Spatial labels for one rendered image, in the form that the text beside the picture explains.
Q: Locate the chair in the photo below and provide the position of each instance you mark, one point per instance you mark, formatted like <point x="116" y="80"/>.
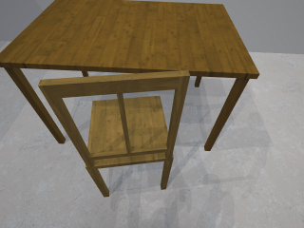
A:
<point x="122" y="131"/>

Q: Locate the table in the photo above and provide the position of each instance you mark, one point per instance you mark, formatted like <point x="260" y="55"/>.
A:
<point x="131" y="36"/>

